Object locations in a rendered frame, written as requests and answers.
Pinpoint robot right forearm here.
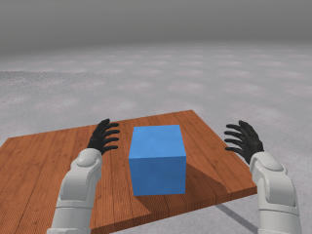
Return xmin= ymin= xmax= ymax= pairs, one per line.
xmin=250 ymin=151 xmax=302 ymax=234

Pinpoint robot left forearm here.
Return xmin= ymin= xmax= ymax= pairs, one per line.
xmin=46 ymin=148 xmax=102 ymax=234

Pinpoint robot left hand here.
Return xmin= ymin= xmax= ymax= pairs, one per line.
xmin=87 ymin=118 xmax=120 ymax=156

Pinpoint robot right hand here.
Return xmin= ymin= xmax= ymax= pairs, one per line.
xmin=224 ymin=120 xmax=264 ymax=164

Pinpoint carton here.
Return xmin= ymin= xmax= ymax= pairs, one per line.
xmin=128 ymin=125 xmax=186 ymax=196

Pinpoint table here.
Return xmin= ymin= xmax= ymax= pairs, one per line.
xmin=0 ymin=109 xmax=257 ymax=234

